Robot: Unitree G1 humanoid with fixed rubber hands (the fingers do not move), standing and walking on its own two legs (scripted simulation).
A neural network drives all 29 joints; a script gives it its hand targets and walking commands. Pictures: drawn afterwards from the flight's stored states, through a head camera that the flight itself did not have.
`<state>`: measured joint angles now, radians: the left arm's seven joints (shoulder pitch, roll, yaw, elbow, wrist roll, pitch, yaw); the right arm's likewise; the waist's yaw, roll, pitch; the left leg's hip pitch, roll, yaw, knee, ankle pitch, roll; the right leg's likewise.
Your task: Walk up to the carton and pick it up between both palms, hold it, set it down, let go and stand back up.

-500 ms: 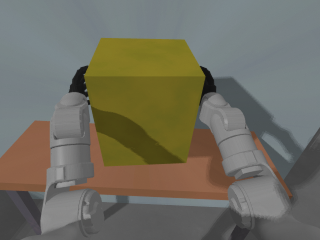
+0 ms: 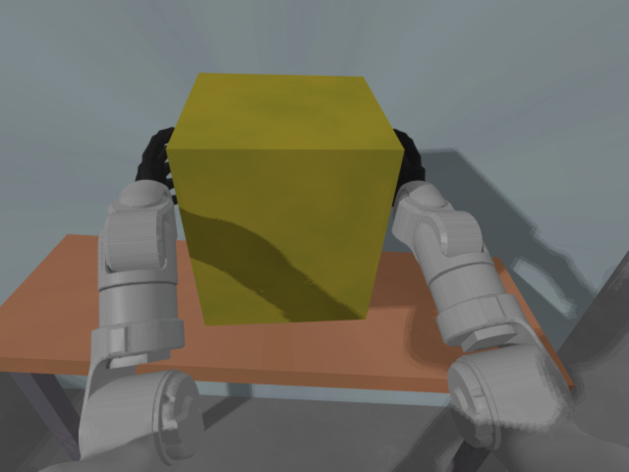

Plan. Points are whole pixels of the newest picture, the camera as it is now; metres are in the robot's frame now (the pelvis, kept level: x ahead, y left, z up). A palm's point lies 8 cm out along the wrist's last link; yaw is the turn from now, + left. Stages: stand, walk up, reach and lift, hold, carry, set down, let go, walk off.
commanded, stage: hold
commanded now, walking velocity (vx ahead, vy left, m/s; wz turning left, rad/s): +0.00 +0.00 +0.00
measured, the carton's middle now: (284, 200) +0.40 +0.01 +0.22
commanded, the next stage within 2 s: none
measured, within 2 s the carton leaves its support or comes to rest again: neither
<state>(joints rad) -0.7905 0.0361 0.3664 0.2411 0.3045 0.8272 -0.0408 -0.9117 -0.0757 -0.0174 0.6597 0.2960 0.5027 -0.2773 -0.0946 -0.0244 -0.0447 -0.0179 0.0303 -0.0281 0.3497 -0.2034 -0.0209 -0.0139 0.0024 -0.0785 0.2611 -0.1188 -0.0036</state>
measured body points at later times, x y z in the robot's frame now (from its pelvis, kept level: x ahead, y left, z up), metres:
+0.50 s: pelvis +0.00 +0.00 +0.00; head -0.07 +0.02 +0.44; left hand +0.38 +0.17 +0.25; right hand +0.38 -0.14 +0.25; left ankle +0.00 +0.13 -0.75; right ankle +0.03 -0.11 -0.75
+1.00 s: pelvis +0.00 +0.00 +0.00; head -0.07 +0.02 +0.44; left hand +0.38 +0.16 +0.25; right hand +0.38 -0.14 +0.25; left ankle +0.00 +0.13 -0.75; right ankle +0.03 -0.11 -0.75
